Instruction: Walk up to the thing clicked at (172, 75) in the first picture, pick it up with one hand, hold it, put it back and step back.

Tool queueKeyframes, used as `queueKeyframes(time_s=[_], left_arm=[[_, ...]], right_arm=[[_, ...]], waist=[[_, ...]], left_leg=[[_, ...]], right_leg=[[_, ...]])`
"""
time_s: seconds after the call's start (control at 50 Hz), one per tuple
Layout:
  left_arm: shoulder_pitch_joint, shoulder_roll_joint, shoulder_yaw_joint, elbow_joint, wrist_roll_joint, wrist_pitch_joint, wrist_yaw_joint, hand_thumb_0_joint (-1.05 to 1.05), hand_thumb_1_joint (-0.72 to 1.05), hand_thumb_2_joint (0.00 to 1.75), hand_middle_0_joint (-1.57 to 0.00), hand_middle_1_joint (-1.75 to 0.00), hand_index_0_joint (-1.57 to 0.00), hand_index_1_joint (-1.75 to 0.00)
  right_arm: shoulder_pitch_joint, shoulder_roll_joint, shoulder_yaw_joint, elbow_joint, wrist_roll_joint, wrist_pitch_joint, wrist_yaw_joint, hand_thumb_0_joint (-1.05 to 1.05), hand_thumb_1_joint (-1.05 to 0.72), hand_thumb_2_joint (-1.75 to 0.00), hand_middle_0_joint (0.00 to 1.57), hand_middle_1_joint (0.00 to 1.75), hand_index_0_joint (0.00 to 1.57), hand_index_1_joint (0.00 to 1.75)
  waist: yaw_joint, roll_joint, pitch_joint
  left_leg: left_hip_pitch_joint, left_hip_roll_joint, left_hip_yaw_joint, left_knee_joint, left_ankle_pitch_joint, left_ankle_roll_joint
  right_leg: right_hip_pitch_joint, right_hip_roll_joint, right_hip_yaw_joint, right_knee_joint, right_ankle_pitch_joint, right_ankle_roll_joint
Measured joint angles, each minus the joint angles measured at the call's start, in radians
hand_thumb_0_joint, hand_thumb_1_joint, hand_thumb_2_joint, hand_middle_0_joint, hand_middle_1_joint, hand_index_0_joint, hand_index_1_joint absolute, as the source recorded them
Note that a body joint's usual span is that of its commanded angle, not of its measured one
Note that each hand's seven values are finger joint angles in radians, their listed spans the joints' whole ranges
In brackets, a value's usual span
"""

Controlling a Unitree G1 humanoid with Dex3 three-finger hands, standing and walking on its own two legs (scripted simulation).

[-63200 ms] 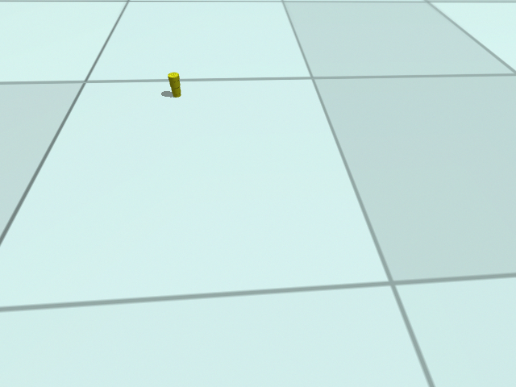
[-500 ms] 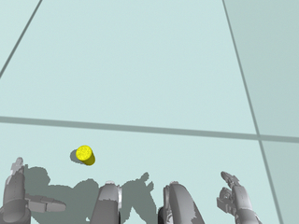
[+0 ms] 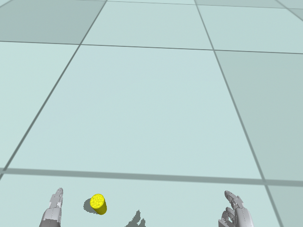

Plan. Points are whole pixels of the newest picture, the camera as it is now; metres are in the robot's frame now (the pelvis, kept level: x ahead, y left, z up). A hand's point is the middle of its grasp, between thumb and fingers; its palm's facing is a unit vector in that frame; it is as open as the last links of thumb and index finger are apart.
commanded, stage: home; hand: left
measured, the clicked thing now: (99, 205) +0.39 +0.26 -0.64
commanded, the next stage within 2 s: stand in 1.60 s
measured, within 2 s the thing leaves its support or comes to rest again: neither
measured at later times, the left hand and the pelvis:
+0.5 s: hand out of the picture +0.16 +0.17 -0.05, palm faces +0.11 -0.95 -0.28, open 17.7 cm; pelvis -0.01 -0.01 +0.00, yaw +0 degrees
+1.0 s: hand out of the picture +0.16 +0.17 -0.05, palm faces +0.10 -0.95 -0.28, open 17.7 cm; pelvis -0.01 -0.01 +0.00, yaw +0 degrees
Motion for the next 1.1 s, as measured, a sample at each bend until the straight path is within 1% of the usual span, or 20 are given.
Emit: queueKeyframes(time_s=[0.12, 0.2, 0.54, 1.1], left_arm=[[-0.005, -0.001, 0.01, 0.025, 0.007, -0.006, -0.016, -0.01, -0.53, 0.06, -0.06, -0.05, -0.05, -0.06], [-0.014, -0.003, 0.011, 0.031, 0.008, -0.007, -0.02, -0.01, -0.54, 0.06, -0.06, -0.05, -0.05, -0.06], [-0.023, -0.009, 0.015, 0.048, 0.006, -0.018, -0.035, -0.01, -0.58, 0.03, -0.05, -0.05, -0.05, -0.05], [-0.022, -0.007, 0.013, 0.05, 0.009, -0.023, -0.04, -0.01, -0.59, 0.01, -0.05, -0.04, -0.04, -0.04]], right_arm=[[-0.017, -0.006, -0.003, -0.004, -0.009, -0.024, 0.005, 0.01, -0.9, -0.9, 0.2, 0.3, 0.21, 0.3], [-0.023, -0.013, -0.007, 0.004, -0.01, -0.04, 0.006, 0.01, -0.9, -0.9, 0.2, 0.3, 0.21, 0.3], [-0.007, -0.018, -0.012, 0.027, -0.01, -0.053, 0.008, 0.01, -0.9, -0.9, 0.2, 0.3, 0.21, 0.3], [-0.012, -0.012, -0.008, 0.036, -0.013, -0.076, 0.008, 0.01, -0.9, -0.9, 0.2, 0.3, 0.21, 0.3]], waist=[[0.012, -0.008, 0.029], [0.015, -0.011, 0.042], [0.007, -0.013, 0.044], [0.014, -0.012, 0.044]], left_leg=[[0.015, -0.002, -0.001, -0.015, 0.013, -0.003], [0.021, -0.002, -0.003, -0.02, 0.019, -0.005], [0.039, 0.004, -0.003, -0.039, 0.035, -0.012], [0.035, 0.001, 0.001, -0.035, 0.033, -0.009]], right_leg=[[0.012, -0.002, -0.002, -0.008, 0.008, -0.003], [0.018, -0.002, -0.003, -0.01, 0.012, -0.005], [0.031, 0.005, -0.003, -0.023, 0.025, -0.012], [0.026, 0.002, 0.001, -0.02, 0.025, -0.009]])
